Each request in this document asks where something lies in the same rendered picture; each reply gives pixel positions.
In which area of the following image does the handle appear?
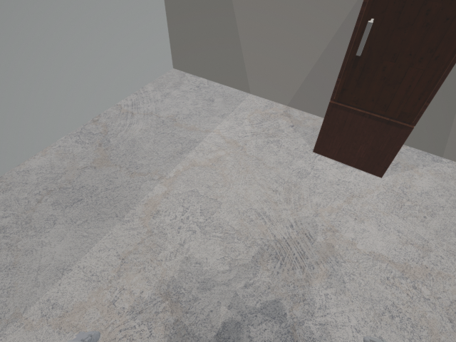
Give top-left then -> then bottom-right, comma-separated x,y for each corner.
356,19 -> 374,56

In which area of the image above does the cupboard door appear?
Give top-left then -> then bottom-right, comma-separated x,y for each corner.
334,0 -> 456,123

